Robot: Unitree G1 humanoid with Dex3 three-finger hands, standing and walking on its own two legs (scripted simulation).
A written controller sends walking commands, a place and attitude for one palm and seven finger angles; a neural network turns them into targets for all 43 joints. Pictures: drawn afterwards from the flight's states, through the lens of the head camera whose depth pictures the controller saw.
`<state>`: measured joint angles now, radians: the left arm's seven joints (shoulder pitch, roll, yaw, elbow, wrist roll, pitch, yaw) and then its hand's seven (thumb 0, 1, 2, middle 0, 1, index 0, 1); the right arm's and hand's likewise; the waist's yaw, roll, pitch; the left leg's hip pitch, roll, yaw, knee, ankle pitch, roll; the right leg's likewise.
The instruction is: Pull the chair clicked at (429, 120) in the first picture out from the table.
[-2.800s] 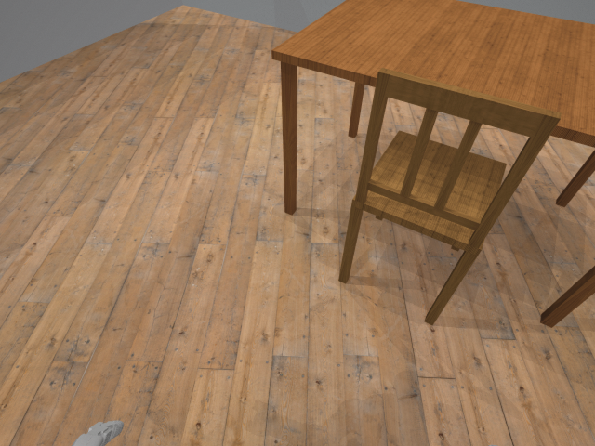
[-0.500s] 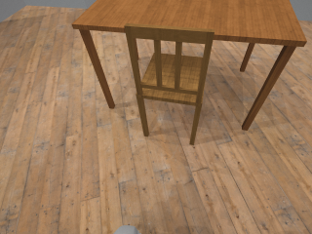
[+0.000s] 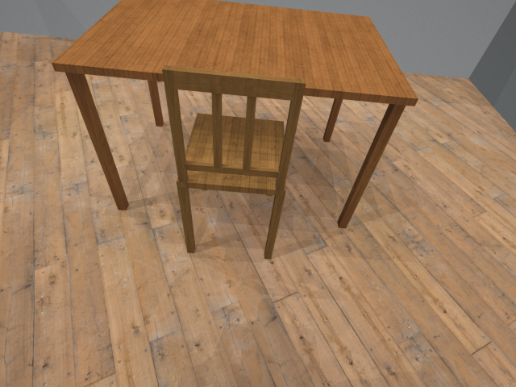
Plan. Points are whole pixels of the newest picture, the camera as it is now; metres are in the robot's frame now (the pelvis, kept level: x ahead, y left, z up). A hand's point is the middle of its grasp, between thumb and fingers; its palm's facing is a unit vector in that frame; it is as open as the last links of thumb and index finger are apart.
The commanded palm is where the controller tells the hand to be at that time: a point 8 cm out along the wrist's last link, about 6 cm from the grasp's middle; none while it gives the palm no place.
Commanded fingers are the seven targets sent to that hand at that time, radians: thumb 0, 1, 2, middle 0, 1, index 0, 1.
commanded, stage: take the last steps up to it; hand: left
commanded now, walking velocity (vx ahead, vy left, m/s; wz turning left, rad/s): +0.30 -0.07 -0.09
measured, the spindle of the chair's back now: (217, 131) +0.82 +0.16 -0.10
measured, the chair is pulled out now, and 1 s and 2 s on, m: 0.00 0.00 0.00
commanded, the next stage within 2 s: come to a stop and stand still in 0.82 s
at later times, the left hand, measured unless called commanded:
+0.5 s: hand (196, 369) +0.19 +0.11 -0.17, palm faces +0.05 -0.98 -0.21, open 7.1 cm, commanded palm none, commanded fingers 0.00 0.90 0.90 -0.20 -0.30 -0.20 -0.30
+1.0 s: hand (195, 291) +0.35 +0.14 -0.19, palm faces +0.05 -0.98 -0.17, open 7.3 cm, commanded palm none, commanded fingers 0.00 0.90 0.90 -0.20 -0.30 -0.20 -0.30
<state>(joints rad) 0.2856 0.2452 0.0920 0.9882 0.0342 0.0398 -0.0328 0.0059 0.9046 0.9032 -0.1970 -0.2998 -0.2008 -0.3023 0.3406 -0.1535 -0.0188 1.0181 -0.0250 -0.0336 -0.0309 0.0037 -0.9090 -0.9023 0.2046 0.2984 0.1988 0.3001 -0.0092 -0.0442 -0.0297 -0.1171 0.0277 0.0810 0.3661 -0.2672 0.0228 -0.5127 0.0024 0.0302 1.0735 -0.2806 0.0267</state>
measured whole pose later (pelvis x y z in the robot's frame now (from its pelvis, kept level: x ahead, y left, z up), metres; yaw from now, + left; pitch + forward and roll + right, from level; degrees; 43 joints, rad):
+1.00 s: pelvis +0.33 -0.03 +0.00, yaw -1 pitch +0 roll +0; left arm 0.27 0.16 0.06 1.07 0.03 0.00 0.02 0.01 0.92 0.90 -0.20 -0.30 -0.20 -0.30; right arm 0.27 -0.14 -0.03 1.08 -0.02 -0.06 -0.03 -0.01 -0.94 -0.90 0.20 0.30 0.20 0.30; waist 0.01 -0.05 0.04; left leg -0.15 -0.01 0.17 0.39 -0.23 0.07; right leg -0.49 -0.09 -0.05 0.92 -0.28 0.01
